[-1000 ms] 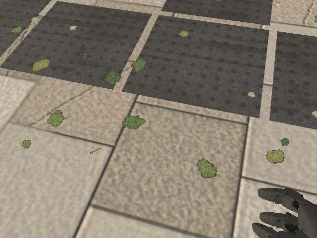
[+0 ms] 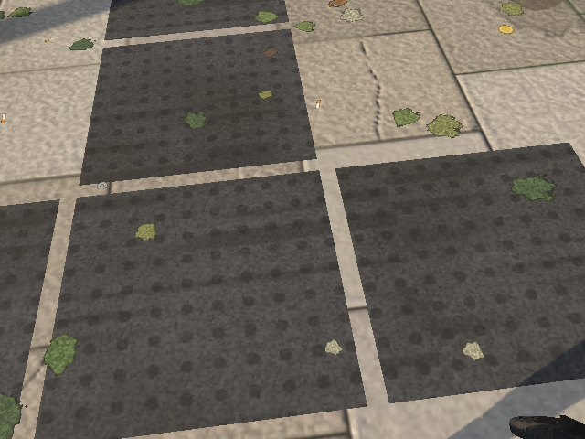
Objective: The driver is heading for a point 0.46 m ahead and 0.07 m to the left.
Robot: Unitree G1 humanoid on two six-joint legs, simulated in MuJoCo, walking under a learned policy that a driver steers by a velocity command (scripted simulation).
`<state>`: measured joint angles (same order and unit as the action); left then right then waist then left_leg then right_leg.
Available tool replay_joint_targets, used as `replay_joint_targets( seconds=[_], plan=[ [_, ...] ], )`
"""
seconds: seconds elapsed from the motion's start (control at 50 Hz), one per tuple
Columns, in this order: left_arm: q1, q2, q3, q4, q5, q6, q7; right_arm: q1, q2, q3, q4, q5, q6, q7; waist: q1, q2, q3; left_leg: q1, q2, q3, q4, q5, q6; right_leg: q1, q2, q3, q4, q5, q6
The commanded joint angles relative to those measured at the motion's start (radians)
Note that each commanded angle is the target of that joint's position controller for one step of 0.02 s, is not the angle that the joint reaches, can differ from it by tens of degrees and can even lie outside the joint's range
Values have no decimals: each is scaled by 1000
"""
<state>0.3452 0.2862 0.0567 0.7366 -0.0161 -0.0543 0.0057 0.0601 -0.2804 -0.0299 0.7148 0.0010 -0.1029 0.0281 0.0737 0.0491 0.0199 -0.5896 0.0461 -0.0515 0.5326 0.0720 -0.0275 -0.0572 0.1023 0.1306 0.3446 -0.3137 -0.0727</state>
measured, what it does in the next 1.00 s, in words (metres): walks ahead: left foot, then right foot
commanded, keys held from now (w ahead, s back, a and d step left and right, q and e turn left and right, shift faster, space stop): w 0.38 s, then no key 0.62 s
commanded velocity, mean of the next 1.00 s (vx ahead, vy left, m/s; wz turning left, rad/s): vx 0.30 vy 0.00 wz -0.05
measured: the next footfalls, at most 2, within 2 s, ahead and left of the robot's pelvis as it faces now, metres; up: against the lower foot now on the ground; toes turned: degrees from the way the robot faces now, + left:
left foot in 0.08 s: +0.22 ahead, +0.13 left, +0.00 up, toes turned -1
right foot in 0.56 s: +0.50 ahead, -0.10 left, +0.00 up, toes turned -2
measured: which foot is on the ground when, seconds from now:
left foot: up 0.00-0.06, down 0.08-0.58, up 0.60-0.86, down 0.88-1.00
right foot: down 0.00-0.10, up 0.12-0.54, down 0.56-1.00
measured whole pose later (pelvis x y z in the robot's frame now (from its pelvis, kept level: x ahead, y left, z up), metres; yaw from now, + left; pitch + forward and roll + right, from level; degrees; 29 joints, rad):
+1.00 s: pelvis +0.41 +0.01 -0.01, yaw -1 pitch -1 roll -1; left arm 0.17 0.22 0.03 0.85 0.02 -0.01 0.01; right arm 0.24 -0.24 -0.02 0.89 -0.02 0.01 -0.03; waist 0.00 -0.02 0.01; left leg -0.26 0.04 -0.02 0.56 -0.29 -0.03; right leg -0.31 0.02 -0.03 0.49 -0.17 -0.01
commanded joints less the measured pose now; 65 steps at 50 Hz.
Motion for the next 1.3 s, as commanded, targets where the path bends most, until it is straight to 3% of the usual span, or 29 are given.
replay_joint_targets(
  seconds=[0.02, 0.06, 0.08, 0.1, 0.12, 0.14, 0.16, 0.18, 0.22, 0.26, 0.32, 0.42, 0.5, 0.56, 0.58, 0.6, 0.62, 0.64, 0.68, 0.7, 0.76, 0.82, 0.86, 0.88, 0.9, 0.92, 0.96, 1.06, 1.3],
  plan=[
    [46, 165, 47, -19, 1, 1, 8, -83, -114, -34, -92, 3, -27, 8, -8, -154, 17, 28, -8, 6, -38, -82, 47, 38, -312, 179, -26, 367, -125],
    [16, 157, 44, -22, 3, 11, 9, 48, -144, -53, -57, 0, -32, 3, -83, -154, -46, 210, -47, 54, -87, -115, 92, 50, -267, 144, 116, 611, -93],
    [9, 127, 30, -35, 11, 12, 8, 186, -182, -69, -31, -10, -33, -2, -146, -123, -171, 446, 21, -2, -49, -72, 141, -28, -212, 98, 311, 612, -64],
    [101, 67, 9, -51, 13, 3, 7, 324, -261, -90, -14, -24, -31, -5, -151, 61, -333, 826, 225, -329, -39, -140, 270, -340, -81, 17, 659, 323, 6],
    [153, 50, -2, -43, -1, -10, 6, 388, -234, -88, 25, 0, -21, 5, -150, 271, -385, 962, 341, -686, -194, -368, 355, -585, 3, 14, 893, -246, 46],
    [72, 136, 17, -51, -18, -18, 2, 346, -165, -66, 18, 21, -17, 5, -169, 141, -248, 878, 326, -655, -235, -532, 315, -697, -58, 63, 976, -223, 40],
    [-27, 148, 18, -75, -20, -22, 0, 282, -138, -57, 4, 13, -8, 0, -163, 55, -136, 748, 290, -513, -249, -509, 278, -714, -108, 18, 967, -138, 36],
    [-86, 137, 17, -91, -5, -26, -2, 232, -122, -49, 2, 0, -3, 0, -139, -1, -49, 612, 246, -412, -279, -403, 265, -699, -148, -16, 900, -69, 37],
    [-74, 112, 21, -87, 9, -22, -5, 191, -94, -36, 0, -13, -7, -1, -91, 30, -25, 493, 186, -303, -320, -234, 252, -610, -197, -28, 802, 7, 46],
    [-49, 78, 14, -77, 8, -13, -5, 197, -101, -38, 13, -3, -12, -2, -75, 49, -33, 456, 167, -228, -349, -124, 264, -580, -207, -52, 740, 25, 61],
    [-133, 54, 3, -107, 16, -13, -3, 218, -141, -49, 36, 5, -9, -11, -89, 19, -11, 455, 160, -146, -382, 0, 272, -620, -220, -74, 581, 138, 88],
    [-289, 22, -9, -139, 13, -32, -20, 281, -156, -47, 80, 13, 13, -23, -146, 13, 17, 458, 106, -22, -355, 146, 218, -522, -166, -126, 274, 397, 90],
    [-332, 40, 1, -157, 16, -46, -42, 318, -161, -45, 114, 13, 39, -31, -144, 38, -10, 554, 136, -34, -240, 255, 183, -459, -121, -118, 168, 399, 52],
    [-147, 106, 30, -99, 36, -50, -37, 267, -166, -45, 108, 14, 47, -38, -31, 23, -115, 550, 86, -18, -7, 362, 122, -188, -97, -135, 64, 502, -9],
    [-40, 171, 42, -83, 52, -50, -26, 274, -123, -28, 84, -8, 41, -39, -2, -65, -241, 415, 28, 15, 202, 143, 76, 65, -239, -16, 147, 908, -65],
    [-24, 182, 33, -85, 65, -36, -20, 454, -16, 8, 106, -19, 35, -28, -63, -298, -396, 118, -87, 23, 554, -613, 2, 389, -519, 279, 207, 1223, -267],
    [16, 109, 20, -71, 39, -20, -25, 483, -89, -3, 145, 3, 39, -20, -27, -251, -499, 81, -77, -87, 656, -797, -9, 395, -523, 357, 182, 1084, -297],
    [-45, 95, 14, -72, 24, -10, -27, 388, -148, -22, 124, 22, 49, -20, -21, -186, -378, 32, -37, -79, 686, -761, -18, 282, -464, 276, 132, 919, -255],
    [-190, 57, -3, -76, 24, -2, -26, 270, -126, -24, 100, 9, 81, -40, -66, -104, -186, 37, 22, -40, 579, -660, -38, 12, -385, 172, 42, 682, -190],
    [-236, 61, -2, -71, 33, 1, -26, 281, -111, -24, 103, 4, 101, -48, -103, -136, -150, 127, 43, -36, 492, -618, -45, -122, -357, 131, -1, 585, -168],
    [-288, 73, 7, -55, 50, 8, -23, 324, -58, -13, 132, -7, 127, -64, -132, -190, -142, 321, 14, 20, 289, -523, -54, -285, -299, 35, -57, 463, -159],
    [-296, 71, 4, -29, 36, 18, -12, 303, -59, -16, 145, -13, 133, -62, -131, -175, -152, 438, 5, 40, 115, -303, -25, -329, -285, 17, -74, 157, -131],
    [-280, 44, -7, -4, 32, 26, -9, 272, -63, -18, 140, -33, 134, -58, -132, -159, -102, 501, -3, 46, 19, -245, 8, -398, -240, 6, -82, -152, -58],
    [-252, 26, -14, 17, 36, 28, -9, 246, -79, -18, 121, -41, 132, -61, -124, -132, -51, 485, 37, -3, -55, -250, 33, -421, -211, -2, -71, -247, -7],
    [-215, 37, -9, 24, 38, 30, -8, 211, -144, -31, 108, -31, 131, -67, -81, -47, 9, 383, 75, -41, -104, -384, 62, -395, -157, -44, -38, -242, 36],
    [-214, 40, -6, 29, 36, 34, -1, 187, -142, -35, 123, -22, 125, -67, -68, 43, 35, 236, 58, -43, -147, -572, 77, -285, -120, -94, 13, -134, 60],
    [-208, 35, -4, 45, 34, 37, 11, 147, -75, -17, 129, -27, 102, -63, -55, 86, 34, 165, 49, -44, -193, -579, 49, -169, -120, -106, 79, 4, 58],
    [-185, 35, -1, 99, 31, 37, 14, 180, -75, -15, 165, -10, 72, -59, -72, 7, -16, 281, 30, -17, -126, -327, 31, -151, -131, -101, 97, 176, 40],
    [-183, 47, 5, 215, 17, 58, 29, 183, -58, -11, 237, -4, 85, -58, -77, -49, -40, 361, 4, 17, -105, -114, 41, -88, -140, -106, 119, 348, 49]
  ],
)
